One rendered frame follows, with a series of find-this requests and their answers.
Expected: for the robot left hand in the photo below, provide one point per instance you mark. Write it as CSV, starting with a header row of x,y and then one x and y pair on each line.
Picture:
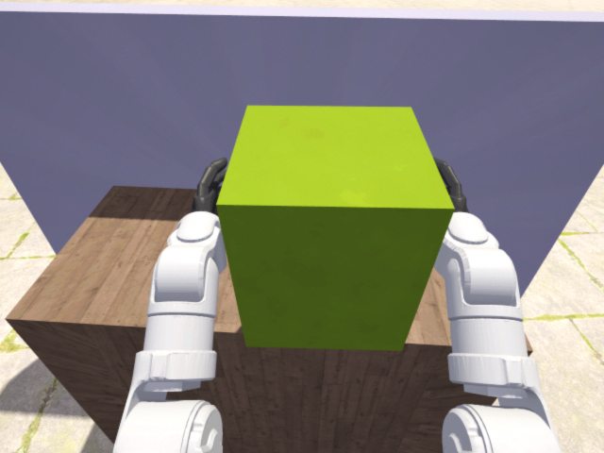
x,y
207,194

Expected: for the carton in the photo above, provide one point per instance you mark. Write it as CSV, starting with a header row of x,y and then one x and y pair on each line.
x,y
332,220

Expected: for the robot right hand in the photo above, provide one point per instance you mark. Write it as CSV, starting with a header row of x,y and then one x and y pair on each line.
x,y
452,185

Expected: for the robot left forearm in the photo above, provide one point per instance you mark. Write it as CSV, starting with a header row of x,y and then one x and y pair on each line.
x,y
177,352

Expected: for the left robot upper arm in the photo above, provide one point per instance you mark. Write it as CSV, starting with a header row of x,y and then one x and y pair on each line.
x,y
172,426

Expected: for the right robot upper arm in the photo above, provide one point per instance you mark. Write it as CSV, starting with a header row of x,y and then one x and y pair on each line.
x,y
496,429

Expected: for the robot right forearm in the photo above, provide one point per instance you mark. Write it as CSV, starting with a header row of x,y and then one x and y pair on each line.
x,y
489,351

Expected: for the pedestal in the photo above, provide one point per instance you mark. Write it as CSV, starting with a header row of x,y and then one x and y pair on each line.
x,y
85,319

